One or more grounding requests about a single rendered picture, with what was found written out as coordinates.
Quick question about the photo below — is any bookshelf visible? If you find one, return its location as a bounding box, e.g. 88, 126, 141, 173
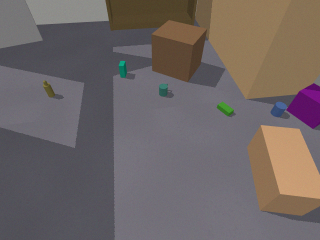
105, 0, 198, 31

